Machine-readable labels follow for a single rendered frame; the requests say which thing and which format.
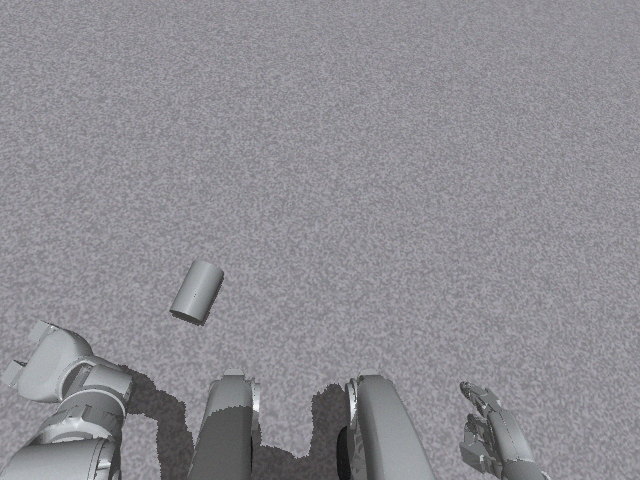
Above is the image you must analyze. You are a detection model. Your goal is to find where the can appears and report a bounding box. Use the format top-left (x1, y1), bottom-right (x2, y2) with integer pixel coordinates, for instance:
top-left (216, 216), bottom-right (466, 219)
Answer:
top-left (169, 260), bottom-right (224, 324)

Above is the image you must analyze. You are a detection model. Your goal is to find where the left robot hand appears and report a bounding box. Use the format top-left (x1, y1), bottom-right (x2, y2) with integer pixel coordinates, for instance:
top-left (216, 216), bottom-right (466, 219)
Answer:
top-left (0, 320), bottom-right (138, 403)

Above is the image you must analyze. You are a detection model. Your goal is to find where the right robot arm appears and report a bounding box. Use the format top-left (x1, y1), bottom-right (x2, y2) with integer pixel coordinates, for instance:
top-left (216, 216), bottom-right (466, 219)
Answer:
top-left (501, 461), bottom-right (551, 480)

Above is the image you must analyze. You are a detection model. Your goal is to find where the left robot arm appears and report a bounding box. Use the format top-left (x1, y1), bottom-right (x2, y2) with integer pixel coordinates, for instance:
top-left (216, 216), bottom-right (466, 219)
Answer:
top-left (0, 355), bottom-right (134, 480)

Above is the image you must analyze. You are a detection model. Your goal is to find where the right robot hand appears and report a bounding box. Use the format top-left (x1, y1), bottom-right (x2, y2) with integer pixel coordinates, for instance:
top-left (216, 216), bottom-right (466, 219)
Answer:
top-left (459, 382), bottom-right (536, 479)

